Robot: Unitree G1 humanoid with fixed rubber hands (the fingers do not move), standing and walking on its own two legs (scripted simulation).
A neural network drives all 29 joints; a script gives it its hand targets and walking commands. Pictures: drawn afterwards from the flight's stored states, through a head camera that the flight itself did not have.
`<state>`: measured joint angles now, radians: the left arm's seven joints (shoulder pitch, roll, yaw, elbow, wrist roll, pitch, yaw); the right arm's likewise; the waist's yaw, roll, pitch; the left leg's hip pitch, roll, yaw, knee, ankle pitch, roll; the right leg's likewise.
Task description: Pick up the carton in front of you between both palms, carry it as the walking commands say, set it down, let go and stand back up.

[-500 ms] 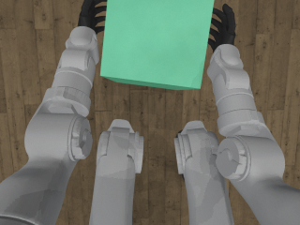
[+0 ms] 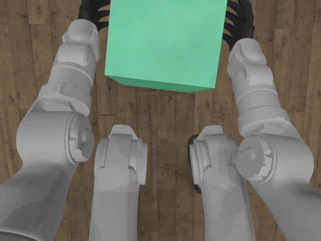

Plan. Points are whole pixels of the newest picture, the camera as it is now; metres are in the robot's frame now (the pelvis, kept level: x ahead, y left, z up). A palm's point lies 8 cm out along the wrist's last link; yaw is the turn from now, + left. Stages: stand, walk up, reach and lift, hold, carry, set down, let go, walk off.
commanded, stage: set down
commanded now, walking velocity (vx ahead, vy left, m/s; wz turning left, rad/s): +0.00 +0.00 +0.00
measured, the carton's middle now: (162, 45) +0.51 +0.03 -0.24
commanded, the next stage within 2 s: let go in 1.54 s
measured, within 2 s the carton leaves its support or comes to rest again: neither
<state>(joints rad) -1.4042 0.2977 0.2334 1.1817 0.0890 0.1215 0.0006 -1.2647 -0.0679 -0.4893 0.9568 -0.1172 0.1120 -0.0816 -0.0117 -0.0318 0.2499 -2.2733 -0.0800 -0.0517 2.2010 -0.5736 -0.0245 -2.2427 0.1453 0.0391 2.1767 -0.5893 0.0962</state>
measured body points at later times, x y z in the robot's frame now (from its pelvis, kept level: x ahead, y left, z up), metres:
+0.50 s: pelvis +0.00 +0.00 -0.01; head +0.36 +0.03 +0.25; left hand +0.53 +0.23 -0.20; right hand +0.51 -0.18 -0.19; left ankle +0.11 +0.12 -0.34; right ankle +0.11 -0.12 -0.34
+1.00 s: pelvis +0.01 +0.00 +0.09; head +0.33 +0.02 +0.41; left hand +0.54 +0.22 -0.03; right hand +0.52 -0.17 -0.03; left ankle +0.11 +0.12 -0.34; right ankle +0.11 -0.12 -0.34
